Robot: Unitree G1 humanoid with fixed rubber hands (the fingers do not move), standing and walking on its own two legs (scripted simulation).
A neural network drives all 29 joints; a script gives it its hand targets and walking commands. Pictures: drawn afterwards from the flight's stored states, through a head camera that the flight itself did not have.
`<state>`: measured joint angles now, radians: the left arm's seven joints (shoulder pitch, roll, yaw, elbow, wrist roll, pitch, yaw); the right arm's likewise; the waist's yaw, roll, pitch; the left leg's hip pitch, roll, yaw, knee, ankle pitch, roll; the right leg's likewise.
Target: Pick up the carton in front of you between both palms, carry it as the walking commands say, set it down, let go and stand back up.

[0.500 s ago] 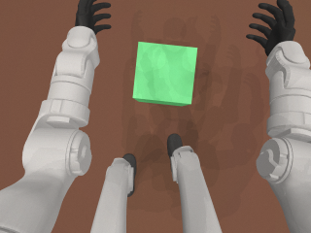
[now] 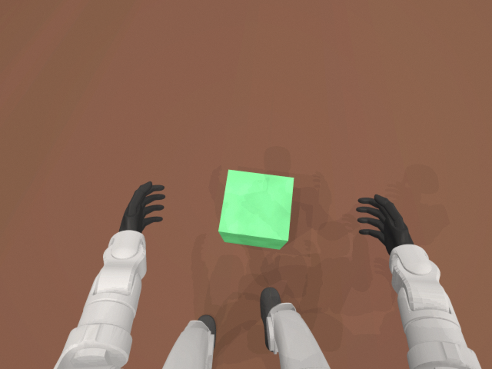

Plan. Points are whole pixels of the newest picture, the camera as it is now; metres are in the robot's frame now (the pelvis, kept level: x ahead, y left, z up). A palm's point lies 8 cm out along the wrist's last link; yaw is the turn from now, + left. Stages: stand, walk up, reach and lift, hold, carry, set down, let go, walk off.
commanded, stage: let go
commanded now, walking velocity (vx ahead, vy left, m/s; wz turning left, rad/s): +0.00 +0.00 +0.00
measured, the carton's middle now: (256, 212) +0.48 -0.05 -0.60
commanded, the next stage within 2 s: stand in 0.86 s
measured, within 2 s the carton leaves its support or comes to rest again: neither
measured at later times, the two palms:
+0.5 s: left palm (51, 310) +0.23 +0.25 -0.02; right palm (400, 308) +0.21 -0.21 -0.02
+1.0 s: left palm (43, 313) +0.22 +0.28 -0.04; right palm (399, 296) +0.22 -0.22 -0.03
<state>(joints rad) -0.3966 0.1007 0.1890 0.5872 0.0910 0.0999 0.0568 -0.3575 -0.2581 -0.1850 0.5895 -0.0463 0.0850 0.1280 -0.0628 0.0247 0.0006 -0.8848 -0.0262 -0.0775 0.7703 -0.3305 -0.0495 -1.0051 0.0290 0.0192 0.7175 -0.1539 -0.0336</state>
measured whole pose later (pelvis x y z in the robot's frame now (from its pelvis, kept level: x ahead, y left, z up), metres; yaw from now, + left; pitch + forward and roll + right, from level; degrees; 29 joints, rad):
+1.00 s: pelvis +0.07 +0.04 +0.04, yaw -1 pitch +0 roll -1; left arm 0.19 0.23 0.03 0.60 0.04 0.06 0.00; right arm 0.20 -0.26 -0.03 0.50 -0.03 0.11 -0.01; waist -0.01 0.02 0.02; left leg -0.15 -0.02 -0.07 0.53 -0.39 0.01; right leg -0.29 0.02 0.04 0.53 -0.25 0.01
